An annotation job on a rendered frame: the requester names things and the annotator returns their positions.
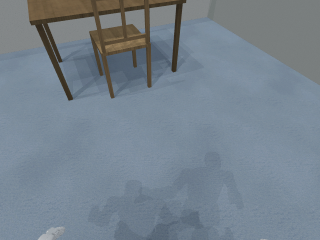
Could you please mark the chair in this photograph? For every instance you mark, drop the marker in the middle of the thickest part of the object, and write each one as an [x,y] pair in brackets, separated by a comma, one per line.
[120,39]

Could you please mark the table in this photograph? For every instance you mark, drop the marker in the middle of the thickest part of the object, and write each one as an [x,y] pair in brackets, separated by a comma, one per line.
[49,11]

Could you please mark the left robot hand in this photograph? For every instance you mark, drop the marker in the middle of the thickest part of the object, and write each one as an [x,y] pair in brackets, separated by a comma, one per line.
[52,233]

